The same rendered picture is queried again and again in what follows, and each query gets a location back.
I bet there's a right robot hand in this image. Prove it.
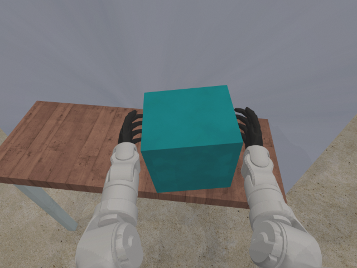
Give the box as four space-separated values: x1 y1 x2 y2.
234 107 263 149

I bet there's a left robot hand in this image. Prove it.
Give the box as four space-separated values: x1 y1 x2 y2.
118 110 143 144

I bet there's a robot right upper arm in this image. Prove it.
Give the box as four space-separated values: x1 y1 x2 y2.
249 220 330 268

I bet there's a right robot forearm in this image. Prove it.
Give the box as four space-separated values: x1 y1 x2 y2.
241 145 308 233

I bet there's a table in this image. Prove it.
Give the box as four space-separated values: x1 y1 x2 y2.
0 101 287 231

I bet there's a robot left upper arm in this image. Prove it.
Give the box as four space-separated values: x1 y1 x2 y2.
76 222 144 268

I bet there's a left robot forearm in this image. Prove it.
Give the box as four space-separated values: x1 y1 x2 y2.
75 142 141 264

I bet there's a carton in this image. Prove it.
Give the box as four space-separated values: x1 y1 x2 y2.
141 85 243 193

